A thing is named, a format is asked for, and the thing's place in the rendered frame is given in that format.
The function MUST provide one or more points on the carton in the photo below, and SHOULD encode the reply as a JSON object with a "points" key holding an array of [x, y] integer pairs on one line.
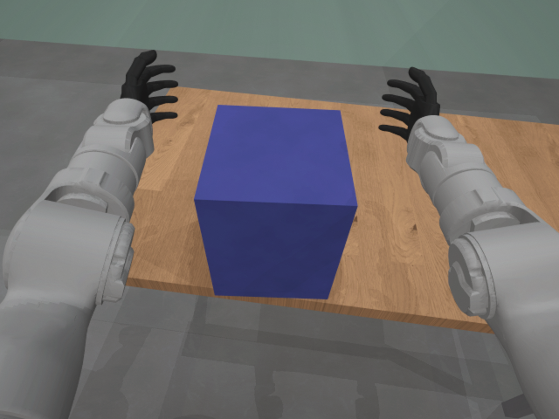
{"points": [[275, 201]]}

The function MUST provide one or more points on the left robot forearm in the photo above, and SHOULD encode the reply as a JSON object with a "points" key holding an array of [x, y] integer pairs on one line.
{"points": [[105, 170]]}

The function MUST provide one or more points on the table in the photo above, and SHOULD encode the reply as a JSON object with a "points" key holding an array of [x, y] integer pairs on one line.
{"points": [[394, 265]]}

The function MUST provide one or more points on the right robot upper arm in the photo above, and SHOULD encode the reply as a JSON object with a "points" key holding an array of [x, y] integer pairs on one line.
{"points": [[509, 277]]}

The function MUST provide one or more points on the right robot hand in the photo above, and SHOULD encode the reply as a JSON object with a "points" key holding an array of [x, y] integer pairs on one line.
{"points": [[424, 103]]}

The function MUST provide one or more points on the right robot forearm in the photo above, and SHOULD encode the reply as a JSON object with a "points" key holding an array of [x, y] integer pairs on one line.
{"points": [[463, 189]]}

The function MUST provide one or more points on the left robot hand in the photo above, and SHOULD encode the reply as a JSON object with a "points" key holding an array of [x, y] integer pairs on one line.
{"points": [[137, 88]]}

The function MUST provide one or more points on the left robot upper arm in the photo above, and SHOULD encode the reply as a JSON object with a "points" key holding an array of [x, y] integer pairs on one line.
{"points": [[67, 260]]}

